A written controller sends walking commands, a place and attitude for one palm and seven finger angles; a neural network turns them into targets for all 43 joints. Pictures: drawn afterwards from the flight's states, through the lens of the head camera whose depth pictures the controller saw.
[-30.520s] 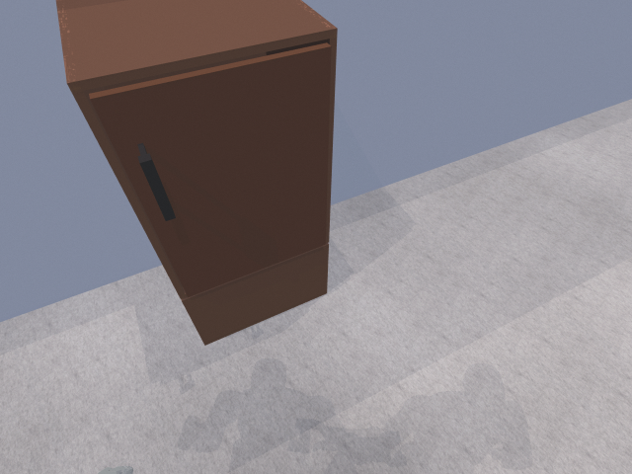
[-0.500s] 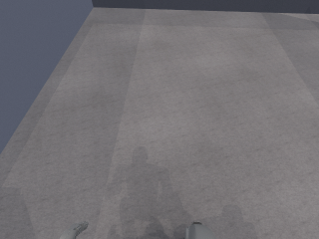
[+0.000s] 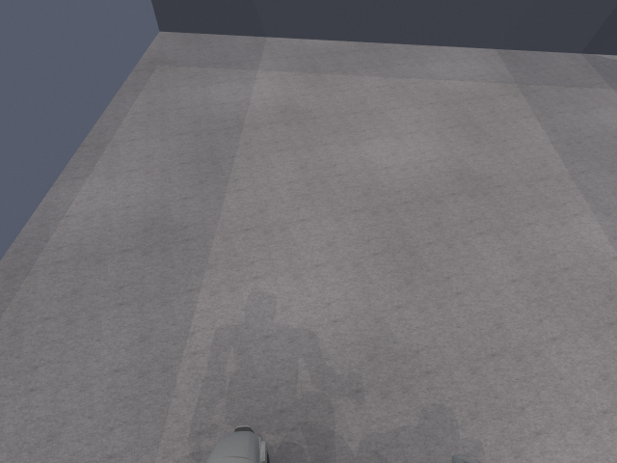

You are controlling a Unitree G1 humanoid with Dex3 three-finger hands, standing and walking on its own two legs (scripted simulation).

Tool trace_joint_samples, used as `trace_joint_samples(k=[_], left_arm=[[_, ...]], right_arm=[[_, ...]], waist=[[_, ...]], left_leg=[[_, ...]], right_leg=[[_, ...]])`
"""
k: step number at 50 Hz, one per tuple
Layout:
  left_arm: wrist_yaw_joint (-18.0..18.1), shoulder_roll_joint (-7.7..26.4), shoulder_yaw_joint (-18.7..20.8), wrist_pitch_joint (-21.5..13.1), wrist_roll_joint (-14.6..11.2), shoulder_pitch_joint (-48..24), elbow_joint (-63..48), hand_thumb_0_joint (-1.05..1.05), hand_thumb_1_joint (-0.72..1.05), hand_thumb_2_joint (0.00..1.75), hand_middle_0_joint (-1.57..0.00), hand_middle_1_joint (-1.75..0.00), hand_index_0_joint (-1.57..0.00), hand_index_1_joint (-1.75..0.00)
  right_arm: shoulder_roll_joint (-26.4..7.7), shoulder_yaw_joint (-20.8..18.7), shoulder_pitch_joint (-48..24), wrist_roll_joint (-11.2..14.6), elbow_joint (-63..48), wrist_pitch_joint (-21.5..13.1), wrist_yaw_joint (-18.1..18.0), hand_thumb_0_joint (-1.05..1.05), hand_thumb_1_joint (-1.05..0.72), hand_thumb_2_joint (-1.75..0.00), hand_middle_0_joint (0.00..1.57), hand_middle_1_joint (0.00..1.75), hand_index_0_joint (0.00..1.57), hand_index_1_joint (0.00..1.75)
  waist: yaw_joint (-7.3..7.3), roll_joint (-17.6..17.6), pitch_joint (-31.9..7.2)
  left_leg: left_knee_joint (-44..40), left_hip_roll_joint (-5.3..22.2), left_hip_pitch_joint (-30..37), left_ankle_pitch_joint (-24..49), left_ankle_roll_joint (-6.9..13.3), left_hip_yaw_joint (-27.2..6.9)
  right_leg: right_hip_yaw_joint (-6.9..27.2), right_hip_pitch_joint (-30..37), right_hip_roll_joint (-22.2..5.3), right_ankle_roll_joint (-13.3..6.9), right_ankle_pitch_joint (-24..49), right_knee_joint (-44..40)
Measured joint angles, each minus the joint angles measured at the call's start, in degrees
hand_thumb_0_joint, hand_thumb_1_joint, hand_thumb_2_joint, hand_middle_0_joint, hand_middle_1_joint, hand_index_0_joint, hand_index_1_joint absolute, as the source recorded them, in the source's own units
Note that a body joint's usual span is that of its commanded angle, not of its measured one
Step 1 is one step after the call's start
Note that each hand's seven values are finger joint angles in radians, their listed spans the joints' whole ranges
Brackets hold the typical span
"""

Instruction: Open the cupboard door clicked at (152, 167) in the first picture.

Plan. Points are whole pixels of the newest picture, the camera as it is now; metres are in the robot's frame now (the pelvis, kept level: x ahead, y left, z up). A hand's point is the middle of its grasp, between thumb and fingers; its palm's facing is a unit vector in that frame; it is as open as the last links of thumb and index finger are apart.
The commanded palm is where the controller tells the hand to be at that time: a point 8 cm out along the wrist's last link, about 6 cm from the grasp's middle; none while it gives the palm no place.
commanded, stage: walk to a spot facing it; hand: left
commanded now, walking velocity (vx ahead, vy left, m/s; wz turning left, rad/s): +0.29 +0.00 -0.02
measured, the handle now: out of the picture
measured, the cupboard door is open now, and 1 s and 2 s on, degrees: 40 40 40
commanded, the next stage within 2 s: turn to face it in 0.02 s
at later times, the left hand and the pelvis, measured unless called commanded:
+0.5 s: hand (204, 380) +0.26 +0.19 -0.16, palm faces +0.15 -0.95 -0.28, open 7.3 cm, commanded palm none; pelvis +0.18 -0.02 -0.01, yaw +9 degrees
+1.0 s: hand (177, 420) +0.20 +0.22 -0.17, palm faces +0.47 -0.84 -0.25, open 7.4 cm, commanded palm none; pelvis +0.24 +0.00 +0.00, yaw +27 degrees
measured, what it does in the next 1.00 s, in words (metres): walks ahead, turning left: left foot, then right foot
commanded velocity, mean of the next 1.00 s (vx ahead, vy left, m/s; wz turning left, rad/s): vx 0.02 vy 0.00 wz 0.53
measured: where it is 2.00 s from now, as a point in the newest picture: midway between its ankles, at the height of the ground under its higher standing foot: (322, 433)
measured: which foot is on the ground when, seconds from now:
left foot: up 0.00-0.06, down 0.08-0.44, up 0.46-0.78, down 0.80-1.00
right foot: down 0.00-0.08, up 0.10-0.42, down 0.44-0.80, up 0.82-1.00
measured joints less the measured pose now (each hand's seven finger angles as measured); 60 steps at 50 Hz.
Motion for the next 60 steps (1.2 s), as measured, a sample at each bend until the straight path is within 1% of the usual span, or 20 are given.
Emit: trace_joint_samples(k=[2, 4, 7, 9, 10, 15, 21, 23, 25, 27, 29, 33, 37, 40, 41, 43, 45, 48, 55, 60], left_arm=[[-0.05, -0.32, -0.28, 0.22, 0.00, 1.74, 1.18, -0.01, 0.92, 0.89, -0.20, -0.30, -0.20, -0.30], [-0.09, -1.13, -0.46, 0.66, -0.20, 3.86, 2.06, 0.00, 0.92, 0.89, -0.20, -0.30, -0.20, -0.30], [-0.35, -1.31, -0.58, 2.04, -0.54, 3.47, 2.71, 0.00, 0.91, 0.89, -0.20, -0.30, -0.20, -0.30], [-0.44, -1.15, -0.29, 2.67, -0.20, 1.41, 2.21, 0.01, 0.91, 0.89, -0.20, -0.30, -0.20, -0.30], [-0.53, -1.08, -0.19, 2.84, -0.01, 0.07, 1.57, 0.01, 0.91, 0.89, -0.20, -0.30, -0.20, -0.30], [0.43, -0.81, 0.02, 3.30, 0.63, -6.18, -2.87, 0.02, 0.93, 0.89, -0.20, -0.30, -0.20, -0.30], [0.14, 1.58, 0.89, 3.34, 0.15, -10.21, -7.16, 0.02, 0.94, 0.89, -0.20, -0.30, -0.20, -0.30], [0.41, 1.52, 0.92, 2.84, 0.34, -10.95, -8.18, 0.01, 0.93, 0.89, -0.20, -0.30, -0.20, -0.30], [0.74, 1.00, 0.56, 2.86, 0.27, -11.42, -9.03, 0.01, 0.93, 0.89, -0.20, -0.30, -0.20, -0.30], [1.14, 0.37, 0.30, 3.19, 0.25, -11.39, -9.52, 0.01, 0.92, 0.89, -0.20, -0.30, -0.20, -0.30], [1.29, -0.17, 0.03, 3.24, 0.27, -11.02, -9.65, 0.01, 0.91, 0.89, -0.20, -0.30, -0.20, -0.30], [1.58, -0.40, 0.31, 2.86, 0.21, -10.11, -9.93, 0.00, 0.93, 0.89, -0.20, -0.30, -0.21, -0.30], [1.12, 0.87, 0.39, 3.28, 0.62, -9.10, -10.11, 0.00, 0.93, 0.89, -0.20, -0.30, -0.21, -0.30], [0.58, 2.08, 0.69, 3.83, 0.41, -7.23, -10.08, 0.00, 0.92, 0.89, -0.20, -0.30, -0.21, -0.30], [0.35, 2.70, 0.85, 4.34, 0.16, -6.84, -9.86, 0.00, 0.92, 0.89, -0.20, -0.30, -0.21, -0.30], [0.54, 4.01, 1.17, 6.18, 0.16, -7.01, -9.45, 0.00, 0.91, 0.89, -0.20, -0.30, -0.21, -0.30], [0.70, 4.67, 1.54, 7.24, 0.26, -7.60, -9.00, 0.00, 0.91, 0.89, -0.20, -0.30, -0.20, -0.30], [0.30, 5.12, 1.80, 7.30, 0.34, -8.67, -9.60, 0.01, 0.91, 0.89, -0.20, -0.30, -0.20, -0.30], [0.07, 4.49, 1.42, 6.90, 0.11, -10.54, -12.43, 0.01, 0.91, 0.89, -0.20, -0.30, -0.20, -0.30], [0.08, 3.62, 0.65, 5.52, -0.15, -10.74, -14.29, 0.01, 0.90, 0.89, -0.20, -0.30, -0.20, -0.30]], right_arm=[[-0.13, 0.26, -1.45, -0.06, -0.44, -0.46, -0.06, 0.00, -0.92, -0.90, 0.20, 0.30, 0.20, 0.30], [-0.60, 0.74, -2.02, -0.50, -1.17, -1.62, -0.35, 0.00, -0.92, -0.90, 0.20, 0.30, 0.20, 0.30], [0.04, 1.16, -1.51, -0.75, -1.64, -2.87, -1.24, 0.00, -0.92, -0.90, 0.20, 0.30, 0.20, 0.30], [0.63, 1.43, 0.58, -0.57, -1.18, -2.87, -1.89, 0.00, -0.91, -0.90, 0.20, 0.30, 0.20, 0.30], [0.91, 1.53, 1.84, -0.47, -0.59, -2.82, -2.20, 0.00, -0.91, -0.90, 0.20, 0.30, 0.20, 0.30], [1.30, 1.42, 7.94, -0.06, 3.40, -1.24, -2.96, -0.01, -0.94, -0.90, 0.20, 0.30, 0.20, 0.30], [1.59, 0.94, 12.89, -0.10, 5.19, 2.37, -1.89, 0.00, -0.93, -0.90, 0.20, 0.30, 0.20, 0.30], [1.23, 0.46, 13.21, 0.13, 5.19, 3.44, -1.48, 0.00, -0.92, -0.90, 0.20, 0.30, 0.20, 0.30], [0.70, -0.17, 12.39, 0.19, 5.09, 4.54, -1.25, 0.00, -0.92, -0.90, 0.20, 0.30, 0.20, 0.30], [0.12, -0.59, 11.21, 0.20, 4.62, 5.06, -1.01, 0.00, -0.92, -0.90, 0.20, 0.30, 0.20, 0.30], [-0.43, -0.77, 9.71, 0.21, 3.69, 5.20, -0.79, 0.00, -0.91, -0.90, 0.20, 0.30, 0.20, 0.30], [-1.43, -0.89, 5.81, 0.26, 1.29, 4.95, -0.46, 0.00, -0.91, -0.90, 0.20, 0.30, 0.20, 0.30], [-2.59, -0.88, 1.32, 0.35, -1.47, 4.64, -0.13, 0.00, -0.91, -0.90, 0.19, 0.30, 0.20, 0.30], [-3.73, -0.71, -1.09, 0.13, -4.17, 3.84, 0.20, 0.00, -0.91, -0.90, 0.19, 0.30, 0.20, 0.30], [-3.91, -0.82, -1.69, -0.08, -5.04, 3.23, 0.21, 0.00, -0.91, -0.90, 0.19, 0.30, 0.20, 0.30], [-3.83, -0.48, -2.43, -0.02, -6.25, 2.41, -0.04, 0.00, -0.91, -0.90, 0.19, 0.30, 0.20, 0.30], [-3.73, -0.22, -2.12, -0.02, -7.00, 2.16, -0.67, 0.00, -0.91, -0.90, 0.20, 0.30, 0.20, 0.30], [-3.51, 0.12, -1.33, -0.07, -6.97, 2.21, -1.25, 0.00, -0.91, -0.90, 0.20, 0.30, 0.20, 0.30], [-2.62, 0.29, 1.16, -0.23, -5.69, 3.09, -0.79, 0.00, -0.90, -0.90, 0.20, 0.30, 0.20, 0.30], [-2.29, -0.48, 3.19, -0.01, -5.02, 4.39, -0.54, 0.00, -0.90, -0.90, 0.20, 0.30, 0.21, 0.30]], waist=[[0.59, -0.91, 0.44], [0.85, -0.85, 0.37], [0.76, -2.18, 0.94], [0.70, -2.55, 0.68], [0.61, -2.46, 0.59], [-0.40, -0.98, -0.26], [-2.38, 0.17, -0.69], [-2.46, 0.88, -0.62], [-2.81, 1.16, -0.23], [-2.94, 0.87, -0.14], [-2.96, 0.19, -0.22], [-2.34, -1.26, 0.47], [-1.12, -2.25, 1.93], [-0.52, -2.66, 2.22], [-0.77, -2.96, 2.07], [-0.50, -3.66, 2.12], [-0.41, -3.30, 1.62], [-0.06, -2.66, 1.43], [-0.51, -0.12, 1.51], [-1.58, 1.44, 1.19]], left_leg=[[-3.81, -1.42, 2.49, -0.53, 0.96, 0.93], [-8.76, -2.30, 6.63, 2.57, 3.02, 1.53], [-4.01, -2.73, 7.46, -0.98, 4.31, 3.07], [-5.39, -3.40, 9.57, -3.13, 4.01, 3.44], [-7.11, -3.77, 10.85, -2.65, 3.35, 3.24], [-13.45, -5.11, 15.27, -1.50, 3.21, 0.57], [-9.97, -5.60, 15.20, -5.46, 0.79, -3.80], [-3.54, -5.53, 12.78, -11.70, 0.47, -4.79], [9.04, -5.77, 8.49, -17.36, -0.01, -4.73], [18.76, -5.14, 5.02, -16.81, -0.71, -3.63], [21.81, -4.23, 3.27, -15.45, -1.47, -2.57], [15.23, -3.13, 3.58, -13.82, -2.25, -1.24], [4.68, -3.18, 6.26, -12.70, -1.68, 0.61], [-5.92, -4.02, 10.68, -5.22, -0.33, 2.22], [-5.73, -4.48, 10.18, -3.83, 1.63, 2.00], [-2.89, -4.94, 8.84, -6.04, 3.84, 1.31], [-3.63, -5.08, 9.00, -6.80, 4.14, 0.12], [-7.83, -5.60, 10.68, -4.61, 3.42, -1.50], [-12.53, -6.16, 12.23, -1.87, 2.21, -5.84], [-8.56, -7.19, 9.62, -3.51, -0.02, -9.60]], right_leg=[[0.20, 1.89, -0.79, 0.79, -2.71, 1.34], [0.61, 0.47, -1.51, 1.43, -6.64, 9.19], [3.84, -11.35, -2.65, 1.01, -8.16, 38.50], [4.51, -18.88, -3.62, 1.56, -5.16, 49.55], [4.31, -21.77, -4.49, 2.10, -3.55, 51.00], [3.93, -27.40, -7.46, 4.58, -0.02, 35.24], [2.76, -22.86, -6.65, 5.77, 6.22, 16.61], [1.53, -22.34, -6.74, 3.95, 5.48, 16.44], [-0.48, -21.31, -7.58, 2.58, 3.68, 17.12], [-2.37, -19.17, -8.41, 2.30, 3.50, 15.17], [-4.07, -17.24, -9.17, 2.42, 3.83, 12.90], [-7.42, -14.41, -10.42, 2.76, 3.53, 10.57], [-10.53, -13.42, -11.60, 3.55, 1.15, 12.70], [-12.07, -14.56, -13.01, 4.72, -2.51, 18.69], [-10.78, -16.56, -13.39, 5.71, -4.97, 23.82], [-4.32, -21.80, -11.62, 6.77, -10.89, 35.88], [0.11, -26.13, -9.54, 7.41, -10.35, 44.16], [3.80, -29.79, -8.48, 8.10, -5.22, 47.38], [6.19, -28.80, -7.10, 8.37, -2.43, 35.54], [4.94, -20.28, -5.18, 6.62, 1.48, 15.96]])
